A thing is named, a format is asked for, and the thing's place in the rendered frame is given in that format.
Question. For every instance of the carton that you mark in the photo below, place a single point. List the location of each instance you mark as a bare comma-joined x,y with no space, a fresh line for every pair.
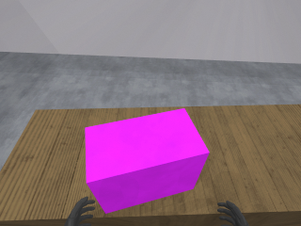
143,159

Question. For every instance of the right robot hand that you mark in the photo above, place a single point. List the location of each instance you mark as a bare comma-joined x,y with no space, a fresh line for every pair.
237,218

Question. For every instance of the pedestal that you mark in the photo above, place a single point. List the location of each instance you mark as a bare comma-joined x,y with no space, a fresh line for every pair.
254,162

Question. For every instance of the left robot hand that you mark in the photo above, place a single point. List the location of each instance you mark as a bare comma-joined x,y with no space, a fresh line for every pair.
75,217

